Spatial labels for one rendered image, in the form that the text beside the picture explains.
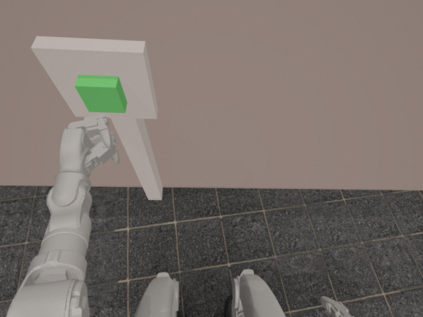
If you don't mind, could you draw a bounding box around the panel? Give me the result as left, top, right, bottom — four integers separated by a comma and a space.
31, 36, 163, 200

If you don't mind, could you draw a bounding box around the robot right hand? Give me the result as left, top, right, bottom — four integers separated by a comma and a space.
320, 296, 355, 317

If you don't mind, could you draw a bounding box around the robot left upper arm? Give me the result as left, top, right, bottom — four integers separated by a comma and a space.
10, 279, 90, 317

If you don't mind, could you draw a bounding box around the right robot thigh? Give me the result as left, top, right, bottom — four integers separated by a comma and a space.
232, 274, 286, 317

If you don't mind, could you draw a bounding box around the left robot thigh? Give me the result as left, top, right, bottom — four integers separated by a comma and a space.
134, 277, 179, 317

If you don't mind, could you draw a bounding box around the robot thigh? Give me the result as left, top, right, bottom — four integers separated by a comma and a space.
134, 277, 179, 317
232, 274, 286, 317

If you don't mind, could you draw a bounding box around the robot left hand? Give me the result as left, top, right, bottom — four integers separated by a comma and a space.
59, 114, 120, 178

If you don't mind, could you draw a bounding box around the left robot forearm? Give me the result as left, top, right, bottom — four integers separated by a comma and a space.
6, 171, 92, 317

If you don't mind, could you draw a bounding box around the button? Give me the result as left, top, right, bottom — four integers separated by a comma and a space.
75, 75, 127, 113

